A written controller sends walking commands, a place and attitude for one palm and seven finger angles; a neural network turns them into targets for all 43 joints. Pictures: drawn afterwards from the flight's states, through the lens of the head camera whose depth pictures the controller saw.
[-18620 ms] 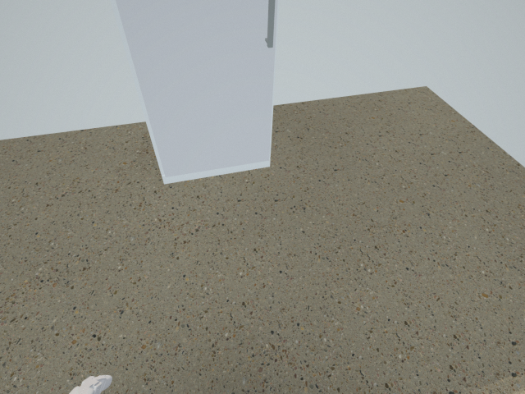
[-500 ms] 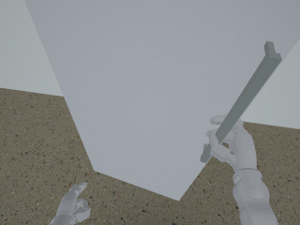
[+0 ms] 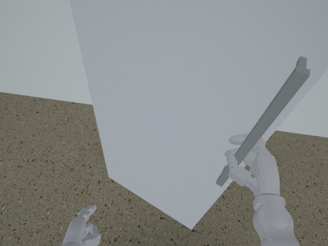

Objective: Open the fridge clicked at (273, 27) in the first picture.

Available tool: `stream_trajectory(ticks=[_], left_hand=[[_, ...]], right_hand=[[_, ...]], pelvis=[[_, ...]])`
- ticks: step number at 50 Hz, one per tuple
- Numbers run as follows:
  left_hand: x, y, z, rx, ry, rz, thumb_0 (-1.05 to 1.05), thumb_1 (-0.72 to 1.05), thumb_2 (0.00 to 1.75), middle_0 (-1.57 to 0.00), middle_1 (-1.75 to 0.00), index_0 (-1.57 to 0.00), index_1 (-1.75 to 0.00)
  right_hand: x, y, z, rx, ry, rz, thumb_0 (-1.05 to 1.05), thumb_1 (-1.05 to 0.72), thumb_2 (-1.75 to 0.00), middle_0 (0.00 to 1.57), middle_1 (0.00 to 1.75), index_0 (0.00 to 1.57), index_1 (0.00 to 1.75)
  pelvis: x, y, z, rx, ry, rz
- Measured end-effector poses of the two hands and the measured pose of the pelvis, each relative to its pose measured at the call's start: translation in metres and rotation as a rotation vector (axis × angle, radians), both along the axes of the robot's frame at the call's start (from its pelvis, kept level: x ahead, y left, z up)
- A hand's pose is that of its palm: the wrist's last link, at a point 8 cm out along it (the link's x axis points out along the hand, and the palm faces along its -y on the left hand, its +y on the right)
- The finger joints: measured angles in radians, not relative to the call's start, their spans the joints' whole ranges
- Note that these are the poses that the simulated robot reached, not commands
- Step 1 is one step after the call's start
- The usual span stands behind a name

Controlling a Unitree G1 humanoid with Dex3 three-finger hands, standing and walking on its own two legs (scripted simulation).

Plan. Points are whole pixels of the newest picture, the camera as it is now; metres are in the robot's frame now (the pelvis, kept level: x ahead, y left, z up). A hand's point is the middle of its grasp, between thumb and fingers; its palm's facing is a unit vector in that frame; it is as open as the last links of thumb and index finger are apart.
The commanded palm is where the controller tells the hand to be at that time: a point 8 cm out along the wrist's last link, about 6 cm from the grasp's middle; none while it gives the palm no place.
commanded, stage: walk backward, drawing the door open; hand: right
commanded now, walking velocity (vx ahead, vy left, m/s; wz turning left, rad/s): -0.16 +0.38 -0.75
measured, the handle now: (249, 138) +0.34 -0.13 +0.15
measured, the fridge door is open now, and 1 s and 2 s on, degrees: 25 54 75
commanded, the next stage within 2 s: stop walking and hold the door back in 1.42 s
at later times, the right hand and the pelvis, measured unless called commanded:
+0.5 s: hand (185, 217) +0.17 +0.00 +0.10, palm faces +0.26 +0.95 -0.20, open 6.2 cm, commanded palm +0.12 -0.04 +0.11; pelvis -0.06 +0.18 -0.01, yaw -24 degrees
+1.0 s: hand (123, 238) +0.12 +0.10 +0.10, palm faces +0.79 +0.54 -0.29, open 6.3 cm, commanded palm +0.05 +0.10 +0.11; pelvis +0.03 +0.42 -0.02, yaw -48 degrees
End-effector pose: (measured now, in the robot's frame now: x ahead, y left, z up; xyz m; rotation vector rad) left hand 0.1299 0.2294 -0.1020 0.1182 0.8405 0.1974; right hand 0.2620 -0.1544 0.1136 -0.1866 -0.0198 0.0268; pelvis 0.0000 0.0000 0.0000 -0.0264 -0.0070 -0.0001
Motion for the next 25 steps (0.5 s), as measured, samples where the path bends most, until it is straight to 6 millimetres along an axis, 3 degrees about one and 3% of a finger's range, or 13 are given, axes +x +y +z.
stream_trajectory(ticks=[6, 11, 15, 18, 22, 25], left_hand=[[-0.034, 0.019, -0.015, -0.033, 0.073, -0.029, 0.01, 0.90, 0.90, -0.20, -0.30, -0.20, -0.30], [-0.040, 0.037, -0.019, 0.003, 0.082, -0.104, 0.01, 0.90, 0.90, -0.20, -0.30, -0.20, -0.30], [-0.034, 0.050, -0.020, 0.023, 0.008, -0.166, 0.01, 0.90, 0.90, -0.20, -0.30, -0.20, -0.30], [-0.029, 0.062, -0.015, 0.015, 0.028, -0.257, 0.01, 0.90, 0.90, -0.20, -0.30, -0.20, -0.30], [-0.012, 0.084, -0.012, 0.018, 0.038, -0.385, 0.01, 0.90, 0.90, -0.20, -0.30, -0.20, -0.30], [0.012, 0.103, -0.018, 0.002, 0.011, -0.459, 0.01, 0.90, 0.90, -0.20, -0.30, -0.20, -0.30]], right_hand=[[-0.036, 0.022, 0.001, -0.005, 0.016, -0.052, -0.01, -0.69, -0.72, 0.36, 1.34, 0.34, 1.39], [-0.062, 0.041, 0.001, -0.005, 0.000, -0.074, -0.01, -0.68, -0.73, 0.37, 1.35, 0.35, 1.39], [-0.079, 0.055, -0.003, -0.014, -0.056, -0.075, -0.01, -0.66, -0.75, 0.40, 1.37, 0.34, 1.39], [-0.094, 0.067, -0.001, -0.023, -0.042, -0.105, -0.02, -0.66, -0.74, 0.41, 1.37, 0.34, 1.39], [-0.115, 0.088, -0.001, -0.010, -0.036, -0.184, -0.01, -0.66, -0.76, 0.39, 1.35, 0.33, 1.38], [-0.130, 0.106, -0.003, -0.025, -0.078, -0.273, -0.01, -0.65, -0.77, 0.40, 1.36, 0.31, 1.39]], pelvis=[[-0.025, 0.030, 0.002, -0.004, 0.000, -0.059], [-0.038, 0.051, 0.002, -0.015, 0.002, -0.148], [-0.056, 0.072, -0.008, 0.000, -0.016, -0.170], [-0.067, 0.099, -0.002, 0.026, -0.030, -0.252], [-0.070, 0.143, -0.001, 0.071, -0.011, -0.345], [-0.064, 0.184, -0.014, 0.050, 0.015, -0.413]])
